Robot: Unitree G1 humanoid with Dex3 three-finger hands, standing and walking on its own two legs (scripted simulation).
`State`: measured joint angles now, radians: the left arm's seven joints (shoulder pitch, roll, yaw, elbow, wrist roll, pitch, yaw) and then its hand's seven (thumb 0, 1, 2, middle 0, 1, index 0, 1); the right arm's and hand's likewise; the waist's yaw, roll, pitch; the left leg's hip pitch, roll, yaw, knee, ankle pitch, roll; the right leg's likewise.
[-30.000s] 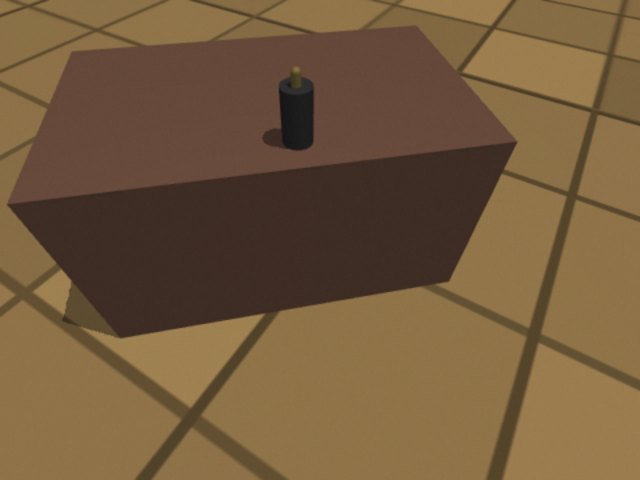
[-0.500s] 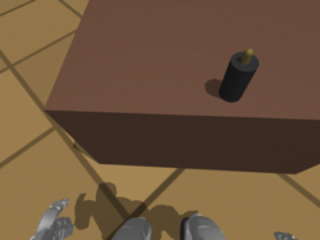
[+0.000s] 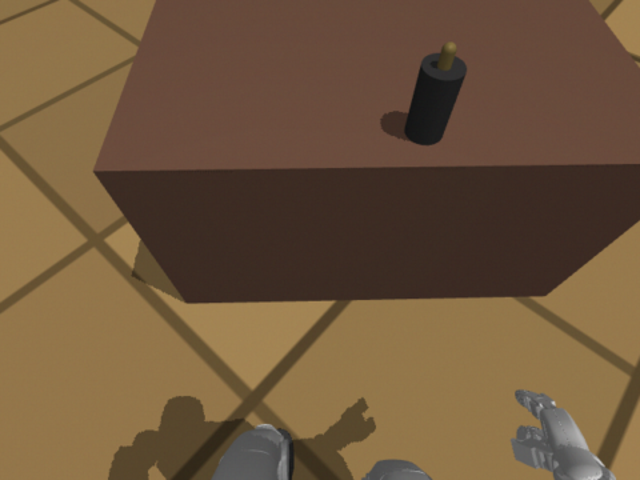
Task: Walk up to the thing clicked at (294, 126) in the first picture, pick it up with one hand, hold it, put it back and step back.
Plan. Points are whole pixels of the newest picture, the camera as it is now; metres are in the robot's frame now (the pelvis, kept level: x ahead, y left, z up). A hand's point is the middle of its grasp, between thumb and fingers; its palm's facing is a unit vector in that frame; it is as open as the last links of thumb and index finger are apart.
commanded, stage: step back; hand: right
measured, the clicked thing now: (435, 92) +0.74 -0.18 -0.01
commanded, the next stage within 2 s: stand in 1.96 s
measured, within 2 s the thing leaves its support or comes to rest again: neither
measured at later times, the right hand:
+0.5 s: hand out of the picture -0.07 -0.25 -0.14, palm faces -0.10 +0.90 -0.42, open 7.4 cm
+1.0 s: hand out of the picture -0.19 -0.26 -0.15, palm faces -0.09 +0.92 -0.38, open 7.4 cm
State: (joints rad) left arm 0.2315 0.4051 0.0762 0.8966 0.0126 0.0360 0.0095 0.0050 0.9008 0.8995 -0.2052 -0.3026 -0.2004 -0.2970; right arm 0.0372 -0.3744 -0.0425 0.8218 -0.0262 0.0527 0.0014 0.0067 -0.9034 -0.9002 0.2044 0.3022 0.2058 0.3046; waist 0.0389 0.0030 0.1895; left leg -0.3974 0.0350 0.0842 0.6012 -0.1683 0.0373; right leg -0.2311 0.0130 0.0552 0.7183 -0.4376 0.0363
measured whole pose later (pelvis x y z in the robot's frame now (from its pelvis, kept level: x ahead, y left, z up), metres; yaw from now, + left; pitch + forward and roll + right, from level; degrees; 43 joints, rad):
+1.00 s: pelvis -0.30 +0.00 +0.00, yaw +3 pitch -1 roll +0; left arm 0.18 0.37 0.06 0.87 0.05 0.03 0.01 0.01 0.90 0.90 -0.21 -0.30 -0.21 -0.30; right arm 0.16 -0.40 -0.04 0.90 -0.01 0.05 -0.02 0.01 -0.91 -0.90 0.20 0.30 0.20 0.30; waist 0.03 0.03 0.11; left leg -0.35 -0.06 -0.10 0.91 -0.49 -0.02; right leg -0.33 -0.02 0.00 0.63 -0.29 0.00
